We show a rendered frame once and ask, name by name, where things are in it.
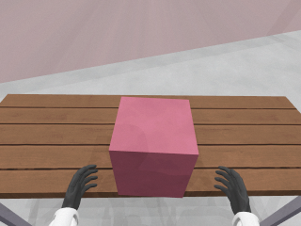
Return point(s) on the table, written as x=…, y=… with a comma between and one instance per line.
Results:
x=46, y=138

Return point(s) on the left robot forearm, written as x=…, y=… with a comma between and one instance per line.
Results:
x=65, y=217

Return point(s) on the left robot hand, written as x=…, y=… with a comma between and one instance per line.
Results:
x=77, y=188

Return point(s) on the right robot forearm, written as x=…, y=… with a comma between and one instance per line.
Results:
x=245, y=219

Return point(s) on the right robot hand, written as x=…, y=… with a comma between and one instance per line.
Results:
x=235, y=191

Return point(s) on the carton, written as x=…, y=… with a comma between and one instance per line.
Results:
x=153, y=148

